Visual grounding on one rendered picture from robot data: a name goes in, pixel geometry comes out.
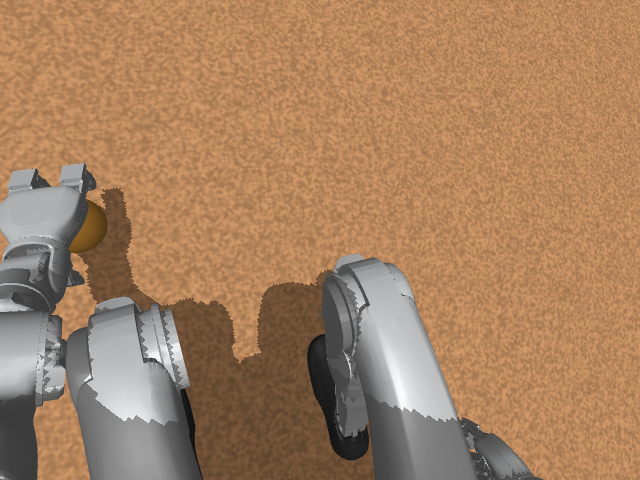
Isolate right robot hand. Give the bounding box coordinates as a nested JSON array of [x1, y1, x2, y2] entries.
[[460, 417, 534, 480]]

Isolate left robot arm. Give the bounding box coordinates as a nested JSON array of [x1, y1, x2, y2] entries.
[[0, 237, 71, 480]]

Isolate left robot foot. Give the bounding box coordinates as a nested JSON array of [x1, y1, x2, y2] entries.
[[180, 388, 203, 480]]

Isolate ball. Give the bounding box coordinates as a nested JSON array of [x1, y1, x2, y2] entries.
[[68, 199, 108, 253]]

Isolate left robot hand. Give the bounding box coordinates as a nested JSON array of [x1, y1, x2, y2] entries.
[[0, 163, 97, 287]]

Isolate right robot foot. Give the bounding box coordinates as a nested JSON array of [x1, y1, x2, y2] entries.
[[307, 334, 369, 460]]

